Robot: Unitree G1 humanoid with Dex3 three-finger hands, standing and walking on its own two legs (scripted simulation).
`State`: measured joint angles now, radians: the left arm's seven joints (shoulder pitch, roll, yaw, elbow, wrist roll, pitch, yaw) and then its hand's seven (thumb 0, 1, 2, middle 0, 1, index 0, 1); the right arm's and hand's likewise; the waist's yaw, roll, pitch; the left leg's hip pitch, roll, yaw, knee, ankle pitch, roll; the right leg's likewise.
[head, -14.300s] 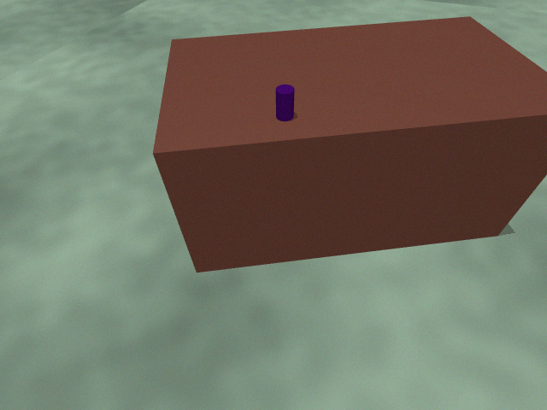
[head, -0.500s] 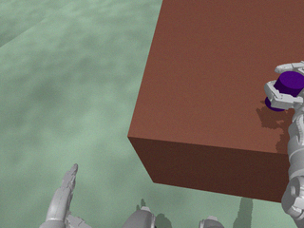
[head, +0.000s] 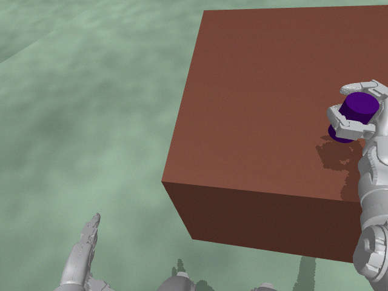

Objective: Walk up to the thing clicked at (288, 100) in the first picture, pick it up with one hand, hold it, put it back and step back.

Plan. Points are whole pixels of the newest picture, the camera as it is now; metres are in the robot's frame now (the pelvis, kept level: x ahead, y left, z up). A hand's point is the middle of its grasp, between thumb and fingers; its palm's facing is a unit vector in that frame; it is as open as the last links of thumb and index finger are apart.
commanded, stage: lift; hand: right
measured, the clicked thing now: (351, 118) +0.48 -0.23 +0.05
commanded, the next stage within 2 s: hold in 1.34 s
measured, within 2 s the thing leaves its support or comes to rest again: neither
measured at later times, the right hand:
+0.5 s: hand (358, 106) +0.44 -0.20 +0.13, palm faces +0.23 +0.97 -0.01, open 7.3 cm
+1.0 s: hand (366, 118) +0.37 -0.17 +0.19, palm faces +0.21 +0.98 +0.00, open 7.3 cm
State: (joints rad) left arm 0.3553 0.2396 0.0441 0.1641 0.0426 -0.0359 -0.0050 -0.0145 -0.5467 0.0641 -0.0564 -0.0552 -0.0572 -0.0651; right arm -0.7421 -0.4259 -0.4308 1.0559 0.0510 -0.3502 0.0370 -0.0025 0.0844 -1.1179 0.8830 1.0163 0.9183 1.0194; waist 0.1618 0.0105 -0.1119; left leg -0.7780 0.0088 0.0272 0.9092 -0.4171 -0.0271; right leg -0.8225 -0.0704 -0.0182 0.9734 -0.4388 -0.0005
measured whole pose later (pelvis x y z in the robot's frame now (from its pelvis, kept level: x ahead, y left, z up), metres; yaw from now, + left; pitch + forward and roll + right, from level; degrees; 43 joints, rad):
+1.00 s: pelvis +0.00 +0.01 +0.04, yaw -1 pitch +1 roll +0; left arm 0.30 0.21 0.08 0.44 -0.03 -0.05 0.08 -0.02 -0.53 0.05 -0.04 -0.05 -0.05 -0.06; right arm -0.32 -0.21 -0.22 0.28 0.17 0.07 -0.04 0.00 0.06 -1.08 0.86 1.03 0.90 1.04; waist 0.02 -0.03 -0.04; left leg -0.33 0.03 0.02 0.62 -0.31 -0.02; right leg -0.34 -0.04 -0.04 0.62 -0.30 0.01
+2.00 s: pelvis +0.01 +0.02 +0.06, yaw -2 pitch -2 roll +0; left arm 0.24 0.22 0.11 0.61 -0.02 -0.12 0.07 -0.02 -0.52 0.05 -0.05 -0.06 -0.06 -0.06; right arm -0.17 -0.17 -0.22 -0.08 0.18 0.32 -0.04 0.00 0.05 -1.07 0.86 1.04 0.89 1.04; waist -0.01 -0.05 -0.02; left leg -0.17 0.03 0.04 0.49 -0.28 -0.01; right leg -0.19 -0.04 -0.02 0.48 -0.25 0.02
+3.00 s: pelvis +0.01 +0.02 +0.06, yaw -2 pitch -3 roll +0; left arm 0.22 0.22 0.11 0.66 -0.02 -0.15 0.06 -0.02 -0.53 0.05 -0.05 -0.06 -0.06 -0.06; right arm -0.19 -0.18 -0.21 -0.09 0.18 0.37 -0.03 0.00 0.06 -1.08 0.86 1.04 0.89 1.05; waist 0.00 -0.05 -0.01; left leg -0.17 0.03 0.04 0.49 -0.27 -0.01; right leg -0.19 -0.04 -0.03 0.48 -0.24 0.02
